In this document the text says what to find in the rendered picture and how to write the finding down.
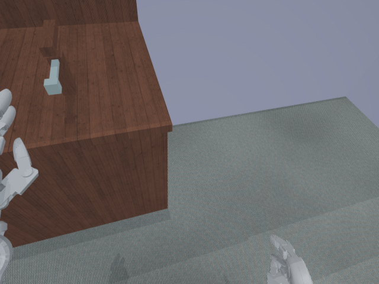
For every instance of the counter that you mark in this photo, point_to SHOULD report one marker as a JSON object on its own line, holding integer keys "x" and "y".
{"x": 100, "y": 146}

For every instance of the right robot hand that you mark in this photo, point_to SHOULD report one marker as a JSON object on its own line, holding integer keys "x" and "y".
{"x": 293, "y": 271}

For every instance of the left robot hand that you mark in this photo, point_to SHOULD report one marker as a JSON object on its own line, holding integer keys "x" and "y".
{"x": 18, "y": 180}

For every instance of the tap lever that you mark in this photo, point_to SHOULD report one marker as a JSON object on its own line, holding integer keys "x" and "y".
{"x": 52, "y": 85}

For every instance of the robot left forearm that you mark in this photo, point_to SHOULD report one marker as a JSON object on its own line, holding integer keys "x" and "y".
{"x": 6, "y": 251}

